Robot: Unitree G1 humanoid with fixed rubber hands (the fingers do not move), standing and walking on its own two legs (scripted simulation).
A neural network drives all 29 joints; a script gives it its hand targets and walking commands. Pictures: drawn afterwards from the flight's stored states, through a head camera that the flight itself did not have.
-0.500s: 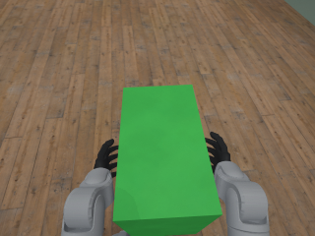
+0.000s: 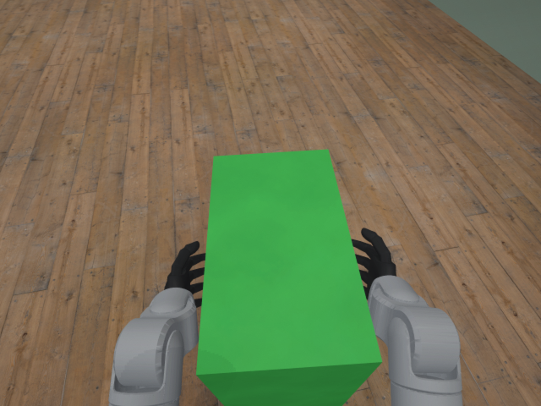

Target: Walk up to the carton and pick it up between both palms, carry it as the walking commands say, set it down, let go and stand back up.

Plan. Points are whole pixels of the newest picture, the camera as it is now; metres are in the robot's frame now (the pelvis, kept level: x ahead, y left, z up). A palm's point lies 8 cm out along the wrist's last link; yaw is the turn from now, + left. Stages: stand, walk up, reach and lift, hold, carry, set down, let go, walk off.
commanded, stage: carry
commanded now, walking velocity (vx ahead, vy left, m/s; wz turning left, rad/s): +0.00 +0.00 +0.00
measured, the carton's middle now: (279, 285) +0.30 -0.02 +0.00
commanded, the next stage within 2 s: none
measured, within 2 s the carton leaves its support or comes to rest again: neither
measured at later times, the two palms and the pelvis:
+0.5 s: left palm (232, 188) +0.46 +0.05 +0.05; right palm (381, 178) +0.47 -0.21 +0.06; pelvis +0.21 -0.07 -0.02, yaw -2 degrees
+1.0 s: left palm (260, 113) +0.68 +0.00 +0.05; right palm (378, 111) +0.68 -0.27 +0.04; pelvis +0.42 -0.13 -0.03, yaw -1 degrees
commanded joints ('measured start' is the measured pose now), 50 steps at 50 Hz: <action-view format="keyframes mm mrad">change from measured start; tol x64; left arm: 1 -479 -1017 -505 -344 -270 -114 -150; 50 -409 -979 -475 -191 -281 -122 -172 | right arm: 1 -433 1038 622 -281 314 -83 179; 50 -448 956 643 -284 270 -92 144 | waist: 1 20 10 -532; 42 -35 420 -403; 50 42 -410 -556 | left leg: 1 396 216 -154 -204 973 67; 6 473 151 2 39 1330 49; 11 -452 -75 51 215 -198 30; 17 3 -152 165 -146 405 65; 20 739 284 -340 -45 1810 304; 28 -159 -10 16 196 -78 15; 34 -327 -69 51 179 -56 53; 42 794 301 -338 32 1876 337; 48 177 98 61 244 999 57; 50 -194 -55 -39 451 -163 7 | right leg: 1 56 -129 62 101 234 31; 15 643 -201 194 90 1416 -39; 22 -326 -72 281 478 -572 -4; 28 519 -310 384 18 1213 -90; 37 636 -197 215 180 1517 -19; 43 -619 -12 251 667 -718 22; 50 605 -301 470 89 1393 -188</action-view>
